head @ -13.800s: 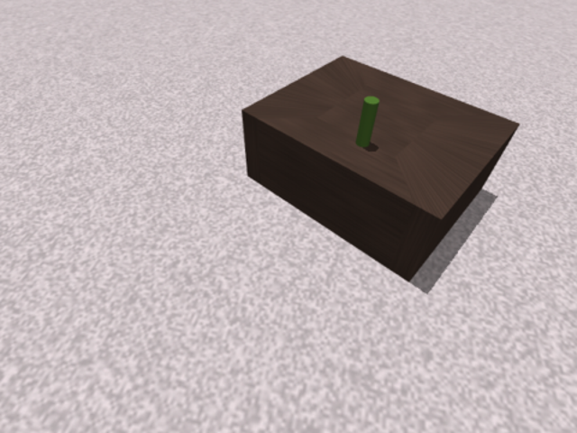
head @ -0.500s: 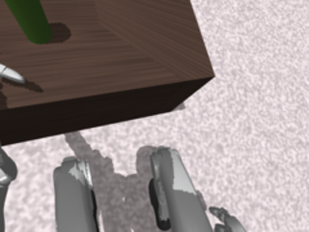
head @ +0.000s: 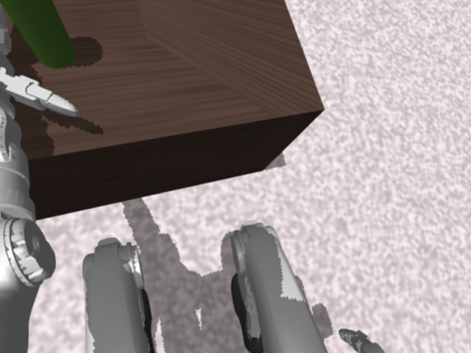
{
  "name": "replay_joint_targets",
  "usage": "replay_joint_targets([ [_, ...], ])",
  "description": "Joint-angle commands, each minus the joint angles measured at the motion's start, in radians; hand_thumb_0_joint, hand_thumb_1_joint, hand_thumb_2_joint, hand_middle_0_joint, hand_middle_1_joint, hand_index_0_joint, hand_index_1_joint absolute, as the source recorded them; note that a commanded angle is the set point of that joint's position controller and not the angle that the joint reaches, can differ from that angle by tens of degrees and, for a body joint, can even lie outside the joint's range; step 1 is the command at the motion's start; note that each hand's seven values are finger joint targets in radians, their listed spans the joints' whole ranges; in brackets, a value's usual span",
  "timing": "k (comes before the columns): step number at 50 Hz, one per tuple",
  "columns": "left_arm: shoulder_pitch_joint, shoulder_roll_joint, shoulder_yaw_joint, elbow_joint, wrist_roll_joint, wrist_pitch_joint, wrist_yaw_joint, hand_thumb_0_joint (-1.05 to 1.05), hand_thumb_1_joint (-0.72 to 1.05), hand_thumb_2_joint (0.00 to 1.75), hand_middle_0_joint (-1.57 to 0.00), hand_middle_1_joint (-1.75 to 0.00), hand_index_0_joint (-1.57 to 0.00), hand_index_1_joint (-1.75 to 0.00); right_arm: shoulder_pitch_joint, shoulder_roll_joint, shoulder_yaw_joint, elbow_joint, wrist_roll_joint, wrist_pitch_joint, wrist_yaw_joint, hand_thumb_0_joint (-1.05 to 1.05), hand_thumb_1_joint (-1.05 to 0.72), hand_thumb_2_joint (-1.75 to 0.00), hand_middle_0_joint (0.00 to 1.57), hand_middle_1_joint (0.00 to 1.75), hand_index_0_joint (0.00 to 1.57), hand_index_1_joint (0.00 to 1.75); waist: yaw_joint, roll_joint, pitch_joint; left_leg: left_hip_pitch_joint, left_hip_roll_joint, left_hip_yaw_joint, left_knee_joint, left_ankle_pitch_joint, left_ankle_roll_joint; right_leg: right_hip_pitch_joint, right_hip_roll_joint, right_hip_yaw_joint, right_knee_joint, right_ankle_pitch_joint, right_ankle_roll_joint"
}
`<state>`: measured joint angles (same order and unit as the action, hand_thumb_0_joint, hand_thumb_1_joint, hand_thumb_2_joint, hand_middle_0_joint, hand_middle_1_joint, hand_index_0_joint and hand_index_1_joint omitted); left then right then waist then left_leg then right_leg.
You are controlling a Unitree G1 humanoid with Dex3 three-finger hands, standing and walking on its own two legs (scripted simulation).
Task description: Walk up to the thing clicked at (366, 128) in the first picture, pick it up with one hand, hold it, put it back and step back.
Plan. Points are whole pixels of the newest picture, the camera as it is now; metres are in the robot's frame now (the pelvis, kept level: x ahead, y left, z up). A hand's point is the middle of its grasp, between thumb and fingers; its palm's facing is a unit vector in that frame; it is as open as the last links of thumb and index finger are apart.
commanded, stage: close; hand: left
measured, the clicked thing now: (28, 3) +0.61 +0.21 +0.05
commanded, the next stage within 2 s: settle in 1.02 s
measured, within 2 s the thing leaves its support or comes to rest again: leaves its support in 1.46 s
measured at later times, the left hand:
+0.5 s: hand (38, 42) +0.57 +0.21 +0.03, palm faces +0.10 -0.99 -0.02, open 14.8 cm
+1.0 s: hand (30, 25) +0.58 +0.21 +0.04, palm faces +0.12 -0.99 -0.03, open 8.2 cm
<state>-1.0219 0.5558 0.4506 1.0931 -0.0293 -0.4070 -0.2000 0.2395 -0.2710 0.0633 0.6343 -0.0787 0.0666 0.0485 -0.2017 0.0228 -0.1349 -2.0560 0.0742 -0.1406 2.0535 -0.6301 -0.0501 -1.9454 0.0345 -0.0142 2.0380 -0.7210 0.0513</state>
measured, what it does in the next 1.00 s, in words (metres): stands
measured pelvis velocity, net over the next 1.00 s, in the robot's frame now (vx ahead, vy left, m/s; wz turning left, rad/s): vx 0.00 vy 0.00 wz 0.00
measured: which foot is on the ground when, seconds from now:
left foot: down 0.00-1.00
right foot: down 0.00-1.00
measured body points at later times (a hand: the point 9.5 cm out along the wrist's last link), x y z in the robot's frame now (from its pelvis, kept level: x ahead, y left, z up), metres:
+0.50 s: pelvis +0.00 +0.00 +0.00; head +0.23 +0.04 +0.39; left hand +0.55 +0.26 +0.03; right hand +0.07 -0.26 -0.12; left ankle +0.09 +0.15 -0.40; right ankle +0.08 -0.14 -0.40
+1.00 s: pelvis +0.00 +0.00 +0.00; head +0.23 +0.05 +0.39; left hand +0.57 +0.27 +0.04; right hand +0.05 -0.26 -0.11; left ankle +0.09 +0.15 -0.40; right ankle +0.08 -0.14 -0.40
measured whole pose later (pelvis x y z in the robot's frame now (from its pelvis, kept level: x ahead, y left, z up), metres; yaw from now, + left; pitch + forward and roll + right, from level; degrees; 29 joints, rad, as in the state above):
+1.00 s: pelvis +0.00 +0.00 +0.00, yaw +0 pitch +36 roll -6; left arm -1.14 0.59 0.41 1.14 0.00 -0.38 -0.13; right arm 0.23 -0.26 0.07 0.62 -0.08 0.08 0.04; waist -0.21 0.02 -0.12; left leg -2.05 0.07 -0.13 2.05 -0.64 -0.04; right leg -1.94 0.03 -0.01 2.03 -0.73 0.06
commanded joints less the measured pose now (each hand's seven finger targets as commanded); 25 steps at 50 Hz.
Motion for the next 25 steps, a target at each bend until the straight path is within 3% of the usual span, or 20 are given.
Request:
replay_joint_targets([
  [1,-0.417,0.230,0.017,-0.245,-0.010,-0.079,0.021,0.00,-0.53,0.00,-0.08,0.00,-0.08,0.00,0.172,-0.192,-0.071,-0.030,-0.001,-0.011,-0.012,0.00,-0.89,-0.90,0.20,0.30,0.20,0.30,0.004,0.202,-0.685,0.550,-0.012,0.076,-0.204,0.152,0.071,0.309,0.007,-0.062,-0.266,0.251,-0.078],
  [4,-0.421,0.206,0.004,-0.255,-0.007,-0.081,0.030,0.00,-0.53,0.00,-0.09,0.00,-0.08,0.00,0.170,-0.191,-0.075,-0.022,-0.004,-0.009,-0.012,0.00,-0.90,-0.90,0.20,0.30,0.20,0.30,0.003,0.216,-0.717,0.584,-0.011,0.072,-0.198,0.190,0.070,0.306,0.007,-0.064,-0.256,0.277,-0.081],
  [7,-0.430,0.211,0.005,-0.259,-0.002,-0.082,0.038,0.00,-0.39,0.02,-0.27,-0.12,-0.27,-0.11,0.172,-0.193,-0.075,-0.018,-0.004,-0.008,-0.012,0.00,-0.90,-0.89,0.20,0.30,0.20,0.30,-0.001,0.203,-0.708,0.582,-0.010,0.069,-0.194,0.212,0.071,0.312,0.004,-0.066,-0.250,0.299,-0.079],
  [14,-0.415,0.191,0.000,-0.217,-0.005,-0.071,0.034,0.00,-0.37,0.08,-0.39,-0.22,-0.40,-0.20,0.169,-0.193,-0.077,-0.016,-0.003,-0.006,-0.013,0.00,-0.90,-0.89,0.20,0.30,0.20,0.30,-0.004,0.190,-0.686,0.588,-0.007,0.069,-0.192,0.224,0.074,0.301,0.007,-0.065,-0.255,0.304,-0.079],
  [15,-0.435,0.177,-0.022,-0.220,-0.004,-0.070,0.032,0.00,-0.35,0.08,-0.40,-0.22,-0.41,-0.20,0.175,-0.192,-0.076,-0.015,-0.004,-0.005,-0.011,0.00,-0.90,-0.89,0.20,0.30,0.20,0.30,-0.017,0.193,-0.690,0.583,-0.008,0.070,-0.187,0.235,0.074,0.311,0.006,-0.066,-0.251,0.317,-0.079],
  [19,-0.449,0.199,-0.003,-0.219,-0.008,-0.065,0.036,0.00,-0.31,0.12,-0.45,-0.26,-0.45,-0.24,0.164,-0.183,-0.072,-0.025,-0.003,-0.003,-0.013,0.00,-0.91,-0.89,0.20,0.30,0.20,0.30,-0.009,0.153,-0.679,0.526,-0.010,0.080,-0.182,0.181,0.082,0.339,0.009,-0.055,-0.273,0.284,-0.071],
  [23,-0.458,0.212,0.001,-0.219,-0.004,-0.061,0.042,0.00,-0.26,0.21,-0.53,-0.35,-0.53,-0.34,0.166,-0.185,-0.071,-0.027,-0.002,-0.001,-0.012,0.00,-0.91,-0.90,0.20,0.30,0.20,0.30,-0.003,0.166,-0.694,0.554,-0.009,0.075,-0.188,0.202,0.079,0.325,0.011,-0.058,-0.265,0.289,-0.075],
  [25,-0.485,0.197,-0.018,-0.221,0.000,-0.061,0.041,0.00,-0.22,0.24,-0.56,-0.39,-0.56,-0.38,0.176,-0.187,-0.074,-0.022,-0.003,0.001,-0.013,0.00,-0.91,-0.89,0.20,0.30,0.20,0.30,-0.017,0.196,-0.689,0.574,-0.008,0.068,-0.196,0.192,0.074,0.305,0.009,-0.065,-0.256,0.278,-0.079],
])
